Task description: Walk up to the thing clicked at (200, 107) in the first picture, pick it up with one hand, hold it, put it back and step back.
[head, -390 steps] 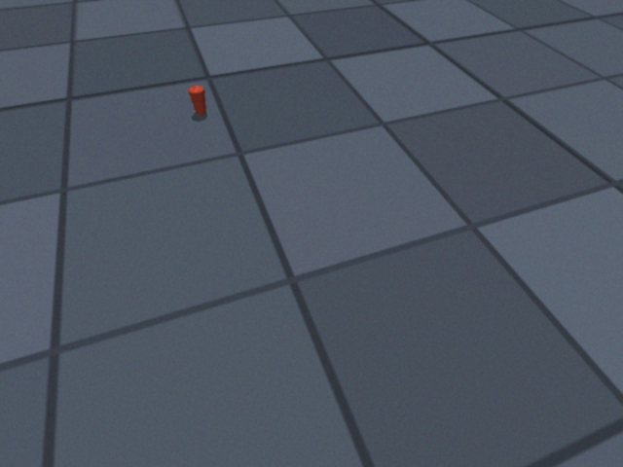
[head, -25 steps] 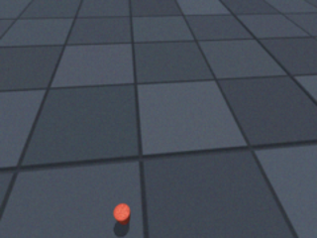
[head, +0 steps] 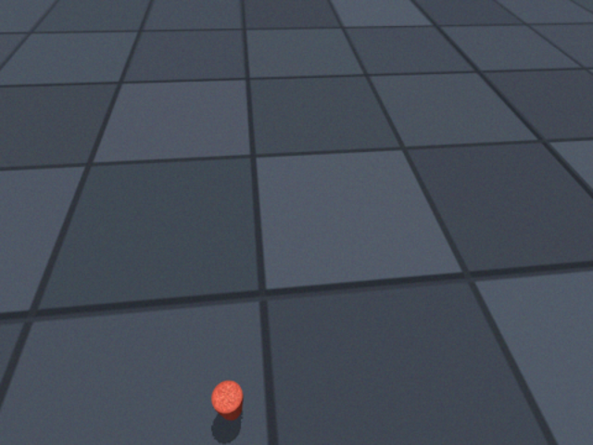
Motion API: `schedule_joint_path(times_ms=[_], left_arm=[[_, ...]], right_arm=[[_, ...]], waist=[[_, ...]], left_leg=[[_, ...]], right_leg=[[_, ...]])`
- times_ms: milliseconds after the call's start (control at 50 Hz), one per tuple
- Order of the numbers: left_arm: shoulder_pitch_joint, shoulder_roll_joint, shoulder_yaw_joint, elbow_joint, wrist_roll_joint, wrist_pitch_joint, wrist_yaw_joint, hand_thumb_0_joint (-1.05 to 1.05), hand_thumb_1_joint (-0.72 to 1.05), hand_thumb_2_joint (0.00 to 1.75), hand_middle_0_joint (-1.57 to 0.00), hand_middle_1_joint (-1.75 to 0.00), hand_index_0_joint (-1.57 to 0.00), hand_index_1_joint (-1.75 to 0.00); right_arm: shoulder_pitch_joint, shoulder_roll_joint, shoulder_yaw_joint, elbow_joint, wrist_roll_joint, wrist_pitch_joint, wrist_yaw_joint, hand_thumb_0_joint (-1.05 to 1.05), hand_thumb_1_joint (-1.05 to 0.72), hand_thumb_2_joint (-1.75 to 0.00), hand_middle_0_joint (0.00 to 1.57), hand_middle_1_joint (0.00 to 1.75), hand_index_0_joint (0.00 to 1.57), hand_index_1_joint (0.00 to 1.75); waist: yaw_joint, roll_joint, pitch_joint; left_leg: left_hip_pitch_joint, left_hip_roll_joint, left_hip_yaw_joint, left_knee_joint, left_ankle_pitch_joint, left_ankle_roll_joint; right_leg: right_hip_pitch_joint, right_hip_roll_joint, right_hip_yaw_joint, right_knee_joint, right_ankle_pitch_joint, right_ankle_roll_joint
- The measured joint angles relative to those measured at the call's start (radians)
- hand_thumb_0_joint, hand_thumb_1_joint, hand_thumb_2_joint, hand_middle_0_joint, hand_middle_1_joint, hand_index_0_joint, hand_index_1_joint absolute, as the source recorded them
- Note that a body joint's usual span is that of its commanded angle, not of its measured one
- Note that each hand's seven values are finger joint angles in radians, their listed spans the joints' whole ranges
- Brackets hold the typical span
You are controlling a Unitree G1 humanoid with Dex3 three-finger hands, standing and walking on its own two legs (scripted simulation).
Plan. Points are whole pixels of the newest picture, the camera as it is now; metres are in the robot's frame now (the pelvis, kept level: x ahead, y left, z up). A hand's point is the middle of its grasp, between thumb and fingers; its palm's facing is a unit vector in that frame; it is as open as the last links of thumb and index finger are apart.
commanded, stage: stand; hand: left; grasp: from the side
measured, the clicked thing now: (229, 403) +0.36 +0.19 -0.71
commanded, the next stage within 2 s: go down in 0.80 s
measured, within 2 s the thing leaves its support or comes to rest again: neither
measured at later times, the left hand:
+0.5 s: hand out of the picture +0.07 +0.26 -0.16, palm faces -0.03 -0.94 -0.34, open 7.4 cm
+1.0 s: hand out of the picture +0.10 +0.25 -0.16, palm faces +0.04 -0.94 -0.33, open 8.0 cm
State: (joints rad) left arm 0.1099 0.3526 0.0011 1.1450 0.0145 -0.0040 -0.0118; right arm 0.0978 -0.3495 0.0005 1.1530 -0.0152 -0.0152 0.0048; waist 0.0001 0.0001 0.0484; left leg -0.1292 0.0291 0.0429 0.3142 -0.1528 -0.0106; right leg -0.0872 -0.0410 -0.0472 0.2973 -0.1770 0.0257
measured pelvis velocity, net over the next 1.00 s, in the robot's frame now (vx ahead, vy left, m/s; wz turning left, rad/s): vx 0.00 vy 0.00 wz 0.01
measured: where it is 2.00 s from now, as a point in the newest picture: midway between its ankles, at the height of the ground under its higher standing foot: outside the picture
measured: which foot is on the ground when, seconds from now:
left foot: down 0.00-1.00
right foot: down 0.00-1.00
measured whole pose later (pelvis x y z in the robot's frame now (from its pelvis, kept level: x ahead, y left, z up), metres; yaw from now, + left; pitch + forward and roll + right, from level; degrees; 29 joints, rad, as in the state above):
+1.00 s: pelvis +0.00 +0.00 +0.00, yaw +1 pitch +1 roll +0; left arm 0.06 0.34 0.04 1.08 -0.01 -0.03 0.01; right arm 0.16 -0.33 0.00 0.96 0.04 -0.04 -0.03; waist 0.00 0.00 0.06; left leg -0.23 0.02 0.03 0.40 -0.19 0.00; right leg -0.18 -0.05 -0.05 0.38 -0.21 0.03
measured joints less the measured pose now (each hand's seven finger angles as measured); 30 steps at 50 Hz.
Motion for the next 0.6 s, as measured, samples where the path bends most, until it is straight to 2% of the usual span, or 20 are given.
schedule_joint_path(times_ms=[600], left_arm=[[0.008, 0.003, -0.002, -0.006, 0.002, -0.002, 0.002, 0.01, 0.90, 0.90, -0.21, -0.30, -0.21, -0.30]], right_arm=[[-0.001, 0.001, -0.001, -0.009, 0.001, 0.001, 0.000, 0.00, -0.91, -0.90, 0.21, 0.30, 0.20, 0.30]], waist=[[0.002, -0.003, -0.002]], left_leg=[[0.005, -0.005, -0.001, 0.000, -0.004, 0.004]], right_leg=[[0.008, -0.005, -0.001, -0.004, -0.002, 0.004]])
